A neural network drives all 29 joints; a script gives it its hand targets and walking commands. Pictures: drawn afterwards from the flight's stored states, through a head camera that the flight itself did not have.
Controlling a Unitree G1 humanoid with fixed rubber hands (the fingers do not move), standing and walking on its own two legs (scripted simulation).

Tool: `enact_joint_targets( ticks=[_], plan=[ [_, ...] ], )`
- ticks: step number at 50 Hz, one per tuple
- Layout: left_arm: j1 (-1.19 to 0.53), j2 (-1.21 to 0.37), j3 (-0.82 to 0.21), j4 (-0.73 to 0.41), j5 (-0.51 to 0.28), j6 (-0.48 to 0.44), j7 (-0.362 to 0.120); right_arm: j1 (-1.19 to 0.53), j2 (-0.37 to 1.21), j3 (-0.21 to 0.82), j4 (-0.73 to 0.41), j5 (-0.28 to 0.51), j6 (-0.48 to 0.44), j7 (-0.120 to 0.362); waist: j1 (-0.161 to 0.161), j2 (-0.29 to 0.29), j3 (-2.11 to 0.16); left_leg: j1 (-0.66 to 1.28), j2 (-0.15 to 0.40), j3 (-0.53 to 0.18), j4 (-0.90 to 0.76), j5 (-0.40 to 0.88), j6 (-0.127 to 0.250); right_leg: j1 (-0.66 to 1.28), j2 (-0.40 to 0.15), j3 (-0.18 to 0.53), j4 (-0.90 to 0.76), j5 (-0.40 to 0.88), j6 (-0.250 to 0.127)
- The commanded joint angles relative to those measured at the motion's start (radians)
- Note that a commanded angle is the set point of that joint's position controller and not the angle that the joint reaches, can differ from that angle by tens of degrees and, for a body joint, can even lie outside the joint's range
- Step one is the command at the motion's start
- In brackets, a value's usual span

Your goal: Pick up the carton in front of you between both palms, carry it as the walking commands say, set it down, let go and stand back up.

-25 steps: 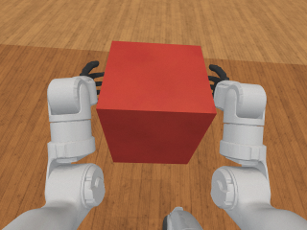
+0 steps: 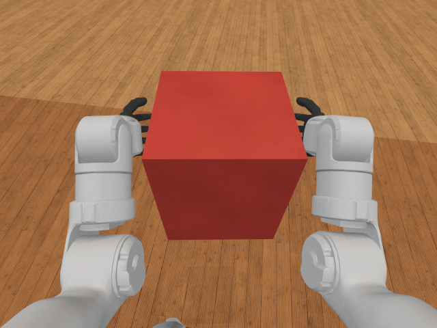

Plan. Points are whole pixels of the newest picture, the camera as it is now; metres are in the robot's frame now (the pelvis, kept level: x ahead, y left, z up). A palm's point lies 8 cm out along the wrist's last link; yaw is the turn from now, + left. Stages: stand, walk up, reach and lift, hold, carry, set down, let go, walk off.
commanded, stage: carry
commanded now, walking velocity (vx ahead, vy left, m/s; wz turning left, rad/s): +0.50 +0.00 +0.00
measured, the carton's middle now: (221, 161) +0.39 +0.00 +0.11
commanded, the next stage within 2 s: none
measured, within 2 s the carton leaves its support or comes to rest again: neither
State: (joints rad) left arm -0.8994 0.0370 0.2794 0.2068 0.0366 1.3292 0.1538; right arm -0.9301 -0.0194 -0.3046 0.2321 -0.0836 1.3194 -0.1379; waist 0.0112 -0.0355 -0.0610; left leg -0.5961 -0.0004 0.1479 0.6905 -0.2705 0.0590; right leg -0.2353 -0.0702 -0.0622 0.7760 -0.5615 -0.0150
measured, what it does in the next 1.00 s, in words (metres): climbs: right foot 0.03 m higher, then left foot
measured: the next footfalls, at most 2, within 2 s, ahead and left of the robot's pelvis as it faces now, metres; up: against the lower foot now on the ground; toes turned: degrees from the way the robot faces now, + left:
right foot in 0.38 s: +0.40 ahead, -0.11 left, +0.03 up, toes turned -6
left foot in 0.80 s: +0.66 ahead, +0.11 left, +0.06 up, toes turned +7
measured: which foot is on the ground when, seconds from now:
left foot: down 0.00-0.42, up 0.44-0.78, down 0.80-1.00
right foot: up 0.00-0.36, down 0.38-0.82, up 0.84-1.00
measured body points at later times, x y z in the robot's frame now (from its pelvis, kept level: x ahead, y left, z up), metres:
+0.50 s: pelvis +0.29 -0.02 +0.04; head +0.31 -0.03 +0.49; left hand +0.67 +0.14 +0.20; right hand +0.69 -0.16 +0.20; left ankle +0.18 +0.09 -0.59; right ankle +0.36 -0.10 -0.67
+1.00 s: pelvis +0.57 +0.03 +0.08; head +0.61 +0.04 +0.53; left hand +0.98 +0.16 +0.22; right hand +0.95 -0.14 +0.22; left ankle +0.62 +0.10 -0.64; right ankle +0.55 -0.10 -0.54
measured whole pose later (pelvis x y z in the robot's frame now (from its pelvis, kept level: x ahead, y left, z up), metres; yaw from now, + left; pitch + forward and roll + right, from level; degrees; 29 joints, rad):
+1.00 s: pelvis +0.57 +0.03 +0.08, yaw +0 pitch +4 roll -1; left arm -0.87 0.03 0.28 0.20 0.07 1.35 0.14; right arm -0.83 -0.02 -0.25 0.19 -0.05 1.31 -0.14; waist -0.06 -0.01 0.00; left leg -0.42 0.00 0.13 0.57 -0.34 0.06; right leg -0.66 -0.03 -0.01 1.31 -0.41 -0.04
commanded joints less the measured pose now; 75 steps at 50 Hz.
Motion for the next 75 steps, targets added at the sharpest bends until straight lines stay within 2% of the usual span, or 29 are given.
enact_joint_targets(
  ticks=[1,3,4,10,16,19,20,21,22,25,27,31,37,40,41,42,43,46,48,51,58,60,62,63,64,65,68,70,75],
  plan=[
    [-0.803,-1.116,-0.54,-0.037,-0.405,-0.013,-0.263,-0.631,1.053,0.521,0.025,0.394,-0.009,0.231,-0.099,0.297,-0.537,0.917,0.351,-0.806,-0.325,0.025,0.244,-0.576,0.106,0.082,0.585,0.025,-0.012],
    [-0.793,-1.13,-0.531,-0.067,-0.399,-0.024,-0.247,-0.742,1.118,0.567,-0.101,0.461,-0.022,0.242,-0.088,0.097,-0.486,0.835,0.318,-0.608,-0.227,0.29,0.206,-0.64,0.049,0.089,0.65,0.099,-0.032],
    [-0.785,-1.129,-0.521,-0.085,-0.389,-0.026,-0.236,-0.798,1.146,0.588,-0.16,0.495,-0.026,0.244,-0.075,0.075,-0.478,0.787,0.296,-0.539,-0.232,0.294,0.176,-0.627,0.03,0.097,0.608,0.134,-0.038],
    [-0.727,-1.077,-0.546,-0.184,-0.354,-0.023,-0.185,-0.82,1.126,0.635,-0.3,0.548,-0.017,0.236,-0.07,0.137,-0.472,0.743,0.266,-0.365,-0.322,0.171,0.179,-0.63,0.006,0.037,0.387,0.168,-0.013],
    [-0.677,-1.014,-0.562,-0.129,-0.339,0.007,-0.192,-0.719,1.045,0.626,-0.21,0.496,0.012,0.236,-0.076,0.18,-0.4,0.683,0.221,-0.194,-0.31,0.36,0.128,-0.425,0.06,-0.086,-0.031,0.265,-0.027],
    [-0.658,-1.021,-0.545,-0.036,-0.343,0.008,-0.211,-0.679,1.038,0.602,-0.118,0.473,0.017,0.242,0.027,0.141,-0.485,0.508,0.164,-0.039,0.001,0.673,0.034,0.07,0.154,-0.184,-0.219,0.331,-0.067],
    [-0.626,-1.023,-0.534,-0.006,-0.343,0.004,-0.218,-0.688,1.029,0.589,-0.094,0.467,0.015,0.244,0.087,0.065,-0.572,0.314,0.141,-0.038,0.192,0.431,-0.011,0.348,0.013,0.017,-0.235,0.227,-0.101],
    [-0.642,-1.009,-0.523,0.011,-0.341,-0.01,-0.223,-0.694,1.052,0.577,-0.081,0.461,0.015,0.247,0.079,-0.249,-0.63,-0.016,0.005,-0.056,0.455,0.002,-0.053,0.559,-0.268,0.582,-0.345,0.164,-0.243],
    [-0.662,-1.045,-0.522,0.001,-0.355,-0.016,-0.228,-0.739,1.051,0.569,-0.075,0.455,0.012,0.246,0.092,-0.254,-0.563,-0.178,-0.054,-0.135,0.623,-0.244,-0.041,0.551,-0.27,0.723,-0.406,0.327,-0.301],
    [-0.84,-1.14,-0.586,-0.159,-0.454,-0.029,-0.249,-0.722,1.073,0.545,-0.088,0.431,-0.002,0.225,0.076,-0.002,-0.48,-0.288,0.038,-0.189,0.718,-0.168,-0.006,0.435,-0.233,0.461,-0.31,0.582,-0.25],
    [-0.907,-1.17,-0.608,-0.247,-0.506,-0.033,-0.25,-0.713,1.066,0.53,-0.123,0.417,0.0,0.205,0.049,-0.037,-0.484,-0.242,0.053,-0.175,0.642,-0.133,-0.009,0.371,-0.2,0.368,-0.346,0.482,-0.209],
    [-0.9,-1.137,-0.615,-0.305,-0.524,-0.021,-0.249,-0.702,1.023,0.539,-0.176,0.386,0.006,0.174,0.059,-0.076,-0.46,-0.285,0.065,-0.125,0.482,-0.097,-0.033,0.371,-0.193,0.277,-0.392,0.454,-0.228],
    [-0.787,-1.077,-0.586,-0.155,-0.465,0.002,-0.253,-0.629,0.992,0.542,-0.07,0.362,0.029,0.186,0.062,-0.116,-0.386,-0.032,0.022,-0.003,0.039,0.016,-0.019,0.269,-0.136,0.084,-0.388,0.614,-0.161],
    [-0.749,-1.082,-0.555,-0.06,-0.423,-0.002,-0.258,-0.603,1.017,0.52,0.027,0.377,0.023,0.21,-0.049,-0.06,-0.469,0.428,-0.078,0.097,-0.14,0.032,0.014,0.136,-0.088,-0.052,-0.067,0.88,-0.083],
    [-0.745,-1.078,-0.547,-0.04,-0.411,-0.005,-0.26,-0.582,1.023,0.512,0.053,0.385,0.015,0.218,-0.096,0.038,-0.554,0.688,0.077,-0.131,-0.151,-0.086,0.046,-0.053,-0.068,-0.052,0.151,0.63,-0.035],
    [-0.745,-1.104,-0.526,-0.023,-0.405,-0.004,-0.263,-0.598,1.007,0.502,0.068,0.378,0.001,0.223,-0.091,0.348,-0.622,0.899,0.348,-0.71,-0.286,-0.164,0.201,-0.383,0.081,-0.018,0.411,0.228,0.006],
    [-0.791,-1.099,-0.525,-0.03,-0.396,-0.011,-0.26,-0.624,1.054,0.512,0.048,0.397,-0.006,0.23,-0.104,0.318,-0.548,0.908,0.353,-0.839,-0.358,-0.043,0.232,-0.548,0.117,0.068,0.568,0.04,-0.001],
    [-0.78,-1.127,-0.515,-0.075,-0.386,-0.027,-0.235,-0.79,1.147,0.578,-0.142,0.495,-0.026,0.246,-0.075,0.07,-0.477,0.778,0.3,-0.548,-0.23,0.287,0.174,-0.623,0.027,0.097,0.63,0.14,-0.035],
    [-0.763,-1.126,-0.518,-0.116,-0.378,-0.029,-0.213,-0.851,1.171,0.606,-0.23,0.54,-0.03,0.245,-0.045,0.115,-0.492,0.722,0.268,-0.454,-0.277,0.166,0.134,-0.574,0.01,0.089,0.563,0.166,-0.035],
    [-0.733,-1.108,-0.547,-0.172,-0.366,-0.03,-0.19,-0.823,1.147,0.624,-0.283,0.549,-0.025,0.24,-0.057,0.145,-0.487,0.728,0.263,-0.384,-0.314,0.139,0.162,-0.62,0.003,0.05,0.486,0.18,-0.018],
    [-0.692,-1.027,-0.585,-0.169,-0.361,0.003,-0.191,-0.707,1.039,0.629,-0.233,0.491,0.01,0.233,-0.083,0.176,-0.407,0.708,0.228,-0.208,-0.326,0.312,0.14,-0.497,0.03,-0.055,0.033,0.282,-0.023],
    [-0.678,-1.019,-0.573,-0.116,-0.359,0.012,-0.201,-0.688,1.023,0.615,-0.182,0.473,0.017,0.236,-0.055,0.196,-0.394,0.679,0.21,-0.147,-0.269,0.46,0.103,-0.362,0.084,-0.125,-0.09,0.266,-0.036],
    [-0.664,-1.022,-0.555,-0.046,-0.362,0.01,-0.215,-0.659,1.021,0.597,-0.117,0.463,0.02,0.238,0.034,0.144,-0.483,0.517,0.164,-0.029,0.015,0.677,0.028,0.063,0.152,-0.189,-0.216,0.331,-0.066],
    [-0.632,-1.022,-0.541,-0.015,-0.361,0.006,-0.223,-0.672,1.013,0.584,-0.093,0.457,0.018,0.24,0.092,0.056,-0.572,0.313,0.138,-0.03,0.213,0.412,-0.018,0.345,0.0,0.031,-0.236,0.209,-0.098],
    [-0.651,-1.009,-0.529,0.0,-0.359,-0.008,-0.227,-0.682,1.04,0.573,-0.084,0.454,0.019,0.243,0.08,-0.27,-0.632,-0.018,-0.002,-0.059,0.463,-0.034,-0.056,0.559,-0.27,0.597,-0.353,0.138,-0.242],
    [-0.67,-1.05,-0.526,-0.006,-0.372,-0.012,-0.233,-0.729,1.037,0.565,-0.078,0.447,0.016,0.242,0.093,-0.256,-0.557,-0.177,-0.051,-0.138,0.624,-0.244,-0.042,0.547,-0.267,0.724,-0.416,0.285,-0.291],
    [-0.844,-1.144,-0.587,-0.16,-0.465,-0.028,-0.253,-0.714,1.067,0.541,-0.089,0.427,0.001,0.222,0.076,-0.003,-0.483,-0.281,0.039,-0.189,0.72,-0.16,-0.006,0.433,-0.232,0.458,-0.309,0.587,-0.245],
    [-0.906,-1.17,-0.604,-0.246,-0.51,-0.033,-0.253,-0.711,1.067,0.531,-0.124,0.419,0.003,0.204,0.049,-0.04,-0.489,-0.235,0.054,-0.176,0.647,-0.125,-0.009,0.371,-0.201,0.367,-0.347,0.476,-0.206],
    [-0.879,-1.121,-0.603,-0.292,-0.514,-0.013,-0.249,-0.699,1.023,0.55,-0.176,0.388,0.012,0.171,0.061,-0.076,-0.455,-0.286,0.077,-0.121,0.435,-0.076,-0.038,0.372,-0.19,0.248,-0.396,0.45,-0.227]
  ],
)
